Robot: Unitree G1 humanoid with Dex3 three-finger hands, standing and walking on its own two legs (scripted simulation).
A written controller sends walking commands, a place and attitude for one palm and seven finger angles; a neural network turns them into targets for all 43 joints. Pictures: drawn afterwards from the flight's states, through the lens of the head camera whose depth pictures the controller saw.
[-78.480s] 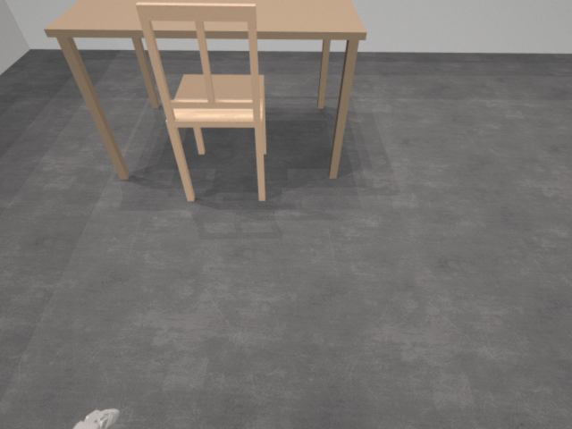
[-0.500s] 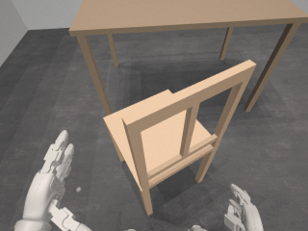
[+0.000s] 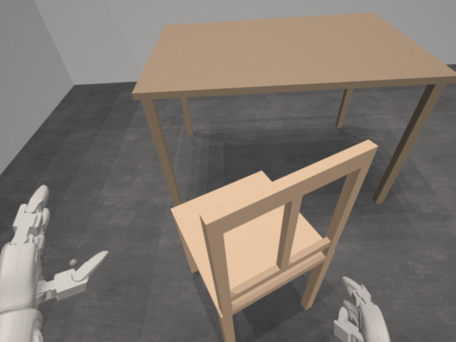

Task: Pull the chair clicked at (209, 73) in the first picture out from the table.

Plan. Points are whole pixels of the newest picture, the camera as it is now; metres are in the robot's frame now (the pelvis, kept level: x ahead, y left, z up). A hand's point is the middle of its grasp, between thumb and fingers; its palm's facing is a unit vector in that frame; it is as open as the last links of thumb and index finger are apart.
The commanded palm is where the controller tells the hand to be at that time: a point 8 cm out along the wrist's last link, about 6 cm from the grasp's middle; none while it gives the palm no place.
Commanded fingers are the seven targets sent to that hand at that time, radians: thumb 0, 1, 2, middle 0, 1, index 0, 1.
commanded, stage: draw the hand back to the body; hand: left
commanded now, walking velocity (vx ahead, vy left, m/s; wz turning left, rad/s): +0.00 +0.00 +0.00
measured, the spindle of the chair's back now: (287, 234) +0.38 -0.08 -0.08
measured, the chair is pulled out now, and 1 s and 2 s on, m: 0.47 0.47 0.47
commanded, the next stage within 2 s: step back with the hand held close in 0.58 s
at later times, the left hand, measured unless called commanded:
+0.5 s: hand (54, 252) +0.19 +0.26 +0.15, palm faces +0.45 -0.80 -0.41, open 7.5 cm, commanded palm +0.14 +0.30 +0.18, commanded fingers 0.00 0.90 0.90 -0.20 -0.30 -0.20 -0.30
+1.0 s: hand (50, 259) +0.18 +0.25 +0.15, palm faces +0.33 -0.79 -0.52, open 7.4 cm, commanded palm +0.12 +0.30 +0.18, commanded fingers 0.00 0.90 0.90 -0.20 -0.30 -0.20 -0.30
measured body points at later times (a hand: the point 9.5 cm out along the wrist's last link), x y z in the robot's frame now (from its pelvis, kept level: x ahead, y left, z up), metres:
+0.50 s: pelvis -0.01 +0.00 +0.01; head -0.02 -0.03 +0.46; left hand +0.16 +0.30 +0.18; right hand +0.17 -0.24 -0.08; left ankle -0.05 +0.12 -0.73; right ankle +0.00 -0.14 -0.73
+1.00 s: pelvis -0.04 +0.01 +0.01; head -0.01 -0.01 +0.46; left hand +0.15 +0.29 +0.18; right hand +0.13 -0.24 -0.08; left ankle -0.05 +0.12 -0.73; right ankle +0.00 -0.14 -0.73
